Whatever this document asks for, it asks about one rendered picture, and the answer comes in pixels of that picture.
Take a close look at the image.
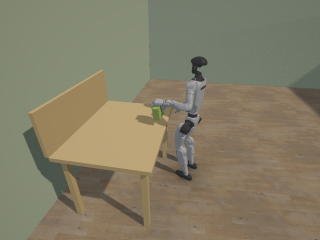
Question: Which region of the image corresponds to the left robot forearm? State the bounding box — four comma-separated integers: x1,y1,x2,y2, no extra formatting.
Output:
163,99,189,111

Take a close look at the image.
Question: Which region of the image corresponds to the sponge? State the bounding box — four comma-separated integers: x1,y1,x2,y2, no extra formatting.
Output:
152,106,164,121

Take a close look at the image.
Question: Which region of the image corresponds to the robot left hand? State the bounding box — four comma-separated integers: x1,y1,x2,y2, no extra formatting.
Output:
150,98,166,113

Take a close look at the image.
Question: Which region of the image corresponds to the table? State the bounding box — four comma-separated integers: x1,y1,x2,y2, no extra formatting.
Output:
28,70,173,228

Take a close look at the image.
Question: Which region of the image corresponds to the robot left upper arm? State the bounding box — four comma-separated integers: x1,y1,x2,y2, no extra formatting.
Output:
184,81,197,113

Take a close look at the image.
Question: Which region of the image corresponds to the robot left thigh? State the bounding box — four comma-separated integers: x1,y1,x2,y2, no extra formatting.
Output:
174,121,191,155

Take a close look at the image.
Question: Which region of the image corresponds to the humanoid robot head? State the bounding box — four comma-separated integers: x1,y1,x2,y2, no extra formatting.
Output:
191,56,208,82

